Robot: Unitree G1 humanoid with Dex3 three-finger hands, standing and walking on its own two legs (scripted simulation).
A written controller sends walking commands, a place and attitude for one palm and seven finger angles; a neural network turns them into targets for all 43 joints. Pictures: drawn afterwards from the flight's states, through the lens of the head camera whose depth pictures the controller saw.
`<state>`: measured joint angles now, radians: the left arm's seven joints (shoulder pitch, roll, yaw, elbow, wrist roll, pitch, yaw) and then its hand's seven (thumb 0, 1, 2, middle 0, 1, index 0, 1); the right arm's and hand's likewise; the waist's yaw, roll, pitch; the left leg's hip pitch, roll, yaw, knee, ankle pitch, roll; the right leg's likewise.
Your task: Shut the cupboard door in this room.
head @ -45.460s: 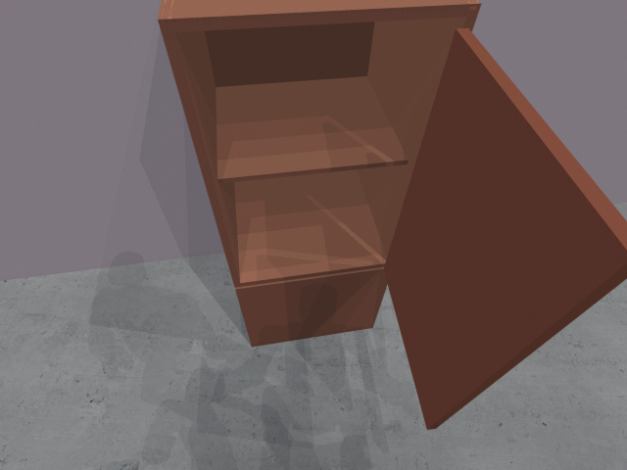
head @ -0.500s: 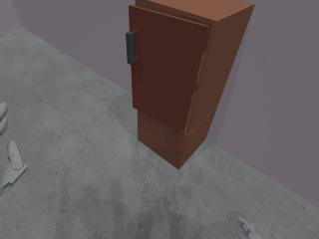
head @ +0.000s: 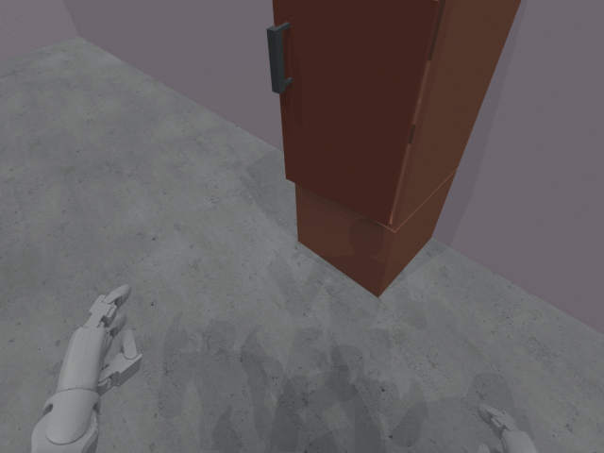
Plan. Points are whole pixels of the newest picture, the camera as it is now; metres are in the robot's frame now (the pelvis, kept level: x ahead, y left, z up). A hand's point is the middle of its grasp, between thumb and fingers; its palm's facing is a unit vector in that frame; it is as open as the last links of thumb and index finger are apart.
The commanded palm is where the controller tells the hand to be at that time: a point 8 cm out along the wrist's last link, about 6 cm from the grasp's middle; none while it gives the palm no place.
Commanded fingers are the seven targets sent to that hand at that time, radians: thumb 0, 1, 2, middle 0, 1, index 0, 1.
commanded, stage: let the arm hang, fingers relaxed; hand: left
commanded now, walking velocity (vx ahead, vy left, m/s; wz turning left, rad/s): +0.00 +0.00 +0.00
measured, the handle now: (282, 58) +0.94 +0.08 +0.09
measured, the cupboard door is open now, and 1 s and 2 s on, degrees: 7 7 7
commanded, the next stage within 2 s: look to check the result in 0.98 s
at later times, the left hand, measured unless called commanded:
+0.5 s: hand out of the picture +0.03 +0.19 -0.15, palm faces +0.03 -0.97 -0.22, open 7.3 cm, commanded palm none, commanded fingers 0.00 0.90 0.90 -0.20 -0.30 -0.20 -0.30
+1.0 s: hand out of the picture -0.01 +0.17 -0.16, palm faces +0.02 -0.99 -0.16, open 7.4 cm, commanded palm none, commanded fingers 0.00 0.90 0.90 -0.20 -0.30 -0.20 -0.30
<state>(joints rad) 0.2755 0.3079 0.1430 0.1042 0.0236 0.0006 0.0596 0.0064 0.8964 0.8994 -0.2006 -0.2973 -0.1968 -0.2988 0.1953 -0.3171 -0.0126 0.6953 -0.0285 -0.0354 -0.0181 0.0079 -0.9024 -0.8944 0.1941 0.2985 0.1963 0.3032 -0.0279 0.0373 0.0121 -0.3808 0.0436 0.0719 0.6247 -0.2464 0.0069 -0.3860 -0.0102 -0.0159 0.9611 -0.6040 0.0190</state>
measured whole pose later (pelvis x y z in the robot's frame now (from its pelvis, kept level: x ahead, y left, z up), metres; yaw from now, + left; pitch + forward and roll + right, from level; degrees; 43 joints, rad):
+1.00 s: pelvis +0.01 +0.01 +0.02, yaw -1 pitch -2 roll +0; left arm 0.33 0.13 0.01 1.15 0.02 0.00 0.02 0.01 0.90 0.90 -0.20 -0.30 -0.20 -0.30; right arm 0.33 -0.13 0.00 1.14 -0.01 0.01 -0.04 0.00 -0.91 -0.89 0.19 0.30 0.20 0.30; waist 0.00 0.00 0.01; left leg -0.15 -0.01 0.07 0.38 -0.20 0.03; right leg -0.17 0.00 -0.02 0.39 -0.18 -0.01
